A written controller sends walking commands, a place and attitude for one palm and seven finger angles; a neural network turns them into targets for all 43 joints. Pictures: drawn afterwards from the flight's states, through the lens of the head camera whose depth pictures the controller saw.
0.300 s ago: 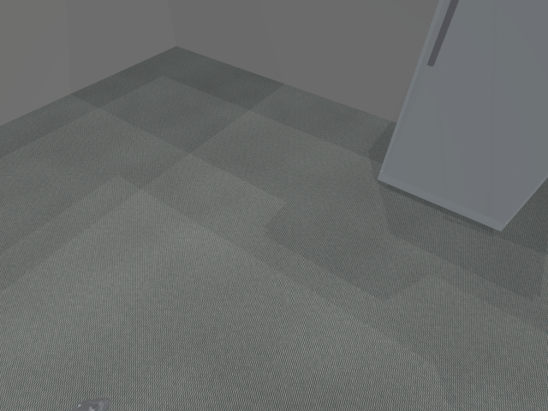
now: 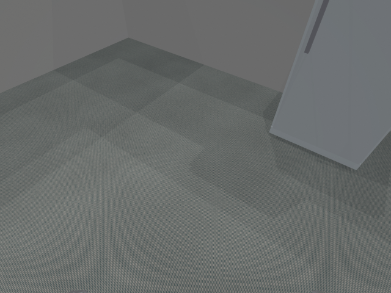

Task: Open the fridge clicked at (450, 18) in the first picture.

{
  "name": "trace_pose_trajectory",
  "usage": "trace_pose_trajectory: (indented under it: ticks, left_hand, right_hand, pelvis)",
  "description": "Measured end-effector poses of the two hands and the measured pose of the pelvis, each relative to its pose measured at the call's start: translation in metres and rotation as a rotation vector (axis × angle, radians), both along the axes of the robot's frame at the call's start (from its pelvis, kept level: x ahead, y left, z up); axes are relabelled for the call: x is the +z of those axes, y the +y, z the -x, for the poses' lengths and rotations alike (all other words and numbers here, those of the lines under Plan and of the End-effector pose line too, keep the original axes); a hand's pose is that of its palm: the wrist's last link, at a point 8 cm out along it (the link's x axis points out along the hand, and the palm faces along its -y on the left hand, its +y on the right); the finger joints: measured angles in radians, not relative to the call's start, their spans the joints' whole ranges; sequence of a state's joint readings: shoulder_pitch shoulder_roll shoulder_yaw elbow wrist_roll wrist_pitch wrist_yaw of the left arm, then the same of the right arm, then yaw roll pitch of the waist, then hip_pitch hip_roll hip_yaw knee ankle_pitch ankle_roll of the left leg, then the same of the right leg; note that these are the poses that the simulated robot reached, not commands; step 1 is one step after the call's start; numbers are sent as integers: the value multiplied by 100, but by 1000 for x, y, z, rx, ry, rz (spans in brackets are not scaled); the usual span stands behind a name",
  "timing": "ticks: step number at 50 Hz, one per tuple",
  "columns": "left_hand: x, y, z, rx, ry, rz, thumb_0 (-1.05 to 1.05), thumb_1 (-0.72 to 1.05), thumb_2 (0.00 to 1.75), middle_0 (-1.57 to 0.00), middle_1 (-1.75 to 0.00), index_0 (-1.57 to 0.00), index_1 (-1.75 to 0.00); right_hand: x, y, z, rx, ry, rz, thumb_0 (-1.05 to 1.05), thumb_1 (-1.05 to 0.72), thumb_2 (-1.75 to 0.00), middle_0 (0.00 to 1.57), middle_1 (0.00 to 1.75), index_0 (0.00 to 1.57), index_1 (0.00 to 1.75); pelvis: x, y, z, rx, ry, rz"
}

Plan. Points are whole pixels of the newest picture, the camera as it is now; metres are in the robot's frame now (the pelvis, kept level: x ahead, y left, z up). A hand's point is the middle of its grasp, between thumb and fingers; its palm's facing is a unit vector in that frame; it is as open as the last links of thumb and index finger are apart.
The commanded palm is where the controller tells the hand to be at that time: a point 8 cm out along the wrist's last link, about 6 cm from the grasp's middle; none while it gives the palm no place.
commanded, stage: stand and wait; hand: left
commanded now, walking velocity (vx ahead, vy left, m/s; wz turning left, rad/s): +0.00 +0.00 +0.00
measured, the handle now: (326, 2) +1.32 -0.53 +0.16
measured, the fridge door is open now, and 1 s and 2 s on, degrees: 0 0 0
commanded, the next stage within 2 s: look at it before walking up in 0.52 s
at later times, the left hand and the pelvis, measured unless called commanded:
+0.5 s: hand out of the picture +0.05 +0.24 -0.15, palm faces -0.03 -0.94 -0.34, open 7.4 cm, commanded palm none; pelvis -0.01 -0.01 +0.00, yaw +0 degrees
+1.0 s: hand out of the picture +0.07 +0.23 -0.15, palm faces -0.04 -0.94 -0.33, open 7.3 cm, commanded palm none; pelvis -0.01 -0.01 +0.00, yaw +0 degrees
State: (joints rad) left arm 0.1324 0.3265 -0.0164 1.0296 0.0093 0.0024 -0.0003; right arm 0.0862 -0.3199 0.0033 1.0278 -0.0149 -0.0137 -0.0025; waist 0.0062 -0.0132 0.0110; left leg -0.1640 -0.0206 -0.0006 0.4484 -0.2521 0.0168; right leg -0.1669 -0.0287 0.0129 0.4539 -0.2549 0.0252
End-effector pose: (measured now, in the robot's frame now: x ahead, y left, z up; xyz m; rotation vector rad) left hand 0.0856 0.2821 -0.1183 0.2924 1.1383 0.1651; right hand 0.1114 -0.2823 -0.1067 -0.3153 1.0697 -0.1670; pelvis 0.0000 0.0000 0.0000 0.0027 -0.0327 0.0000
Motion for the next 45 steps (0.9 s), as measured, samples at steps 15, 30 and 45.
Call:
trace_pose_trajectory:
  ticks: [15,30,45]
  left_hand:
    - [-1,7,36,23,88,-23,0,90,90,-20,-30,-21,-30]
    - [3,3,33,11,78,-28,0,90,90,-20,-30,-21,-30]
    - [4,-5,23,3,69,-25,0,90,90,-20,-30,-21,-30]
  right_hand:
    - [-6,-17,50,-48,122,18,1,-90,-90,21,30,20,30]
    - [-10,-19,63,-58,143,5,1,-90,-90,21,30,20,30]
    - [-9,-23,50,-50,128,2,1,-90,-90,21,30,20,30]
  pelvis:
    - [3,-4,11,0,-5,1]
    - [4,-8,15,-3,-4,-2]
    - [4,-13,11,-6,4,-3]
